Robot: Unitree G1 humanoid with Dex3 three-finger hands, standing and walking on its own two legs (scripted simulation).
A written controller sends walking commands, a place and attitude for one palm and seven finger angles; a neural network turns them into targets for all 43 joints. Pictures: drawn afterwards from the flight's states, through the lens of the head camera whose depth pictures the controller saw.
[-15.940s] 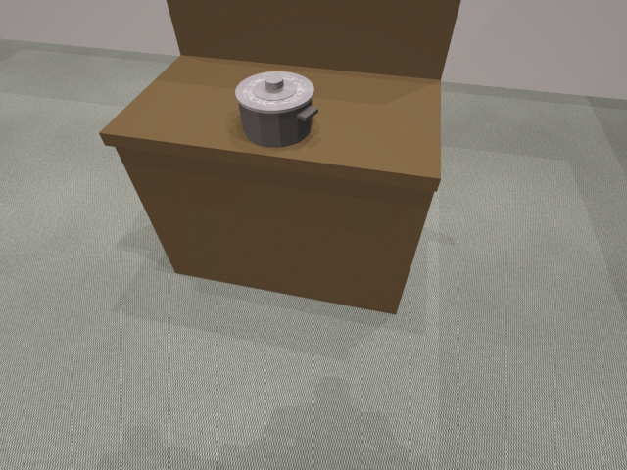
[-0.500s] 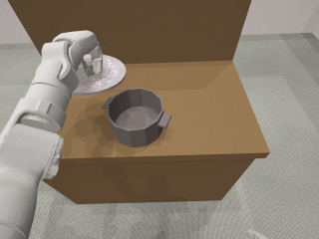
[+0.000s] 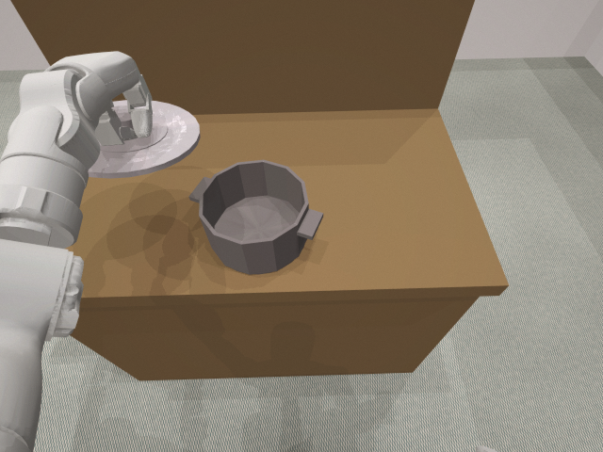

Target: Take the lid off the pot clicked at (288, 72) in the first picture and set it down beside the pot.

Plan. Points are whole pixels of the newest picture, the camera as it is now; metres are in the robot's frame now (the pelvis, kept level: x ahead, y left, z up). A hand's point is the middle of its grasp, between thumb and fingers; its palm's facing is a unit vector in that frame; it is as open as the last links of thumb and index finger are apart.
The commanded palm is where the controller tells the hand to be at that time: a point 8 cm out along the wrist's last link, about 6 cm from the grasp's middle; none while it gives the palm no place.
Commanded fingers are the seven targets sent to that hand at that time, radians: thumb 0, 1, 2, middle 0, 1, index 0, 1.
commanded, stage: move the lid sideways beside the pot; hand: left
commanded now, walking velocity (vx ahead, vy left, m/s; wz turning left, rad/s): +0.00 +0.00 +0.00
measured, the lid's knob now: (123, 118) +0.52 +0.23 +0.16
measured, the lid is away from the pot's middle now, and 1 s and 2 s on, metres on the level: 0.16 0.23 0.23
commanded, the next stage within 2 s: lower the lid onto the table in 0.64 s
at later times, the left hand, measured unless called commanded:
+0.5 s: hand (64, 126) +0.48 +0.28 +0.18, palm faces -0.32 -0.06 -0.94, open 3.8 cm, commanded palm +0.48 +0.28 +0.26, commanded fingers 0.00 0.63 1.03 -0.77 -1.05 -1.20 -1.16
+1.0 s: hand (67, 137) +0.48 +0.28 +0.17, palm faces -0.36 -0.05 -0.93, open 3.7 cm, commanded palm +0.48 +0.28 +0.24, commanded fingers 0.00 0.63 1.03 -0.77 -1.05 -1.20 -1.16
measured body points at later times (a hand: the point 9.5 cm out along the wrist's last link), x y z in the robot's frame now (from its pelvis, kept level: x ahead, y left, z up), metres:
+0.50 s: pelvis +0.00 +0.00 +0.00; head +0.07 +0.00 +0.44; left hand +0.49 +0.28 +0.24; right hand +0.08 -0.27 -0.13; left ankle -0.02 +0.05 -0.74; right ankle -0.02 -0.14 -0.74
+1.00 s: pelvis +0.00 +0.01 +0.00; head +0.07 +0.01 +0.44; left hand +0.49 +0.28 +0.22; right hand +0.06 -0.27 -0.13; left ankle -0.02 +0.05 -0.74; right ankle -0.02 -0.14 -0.74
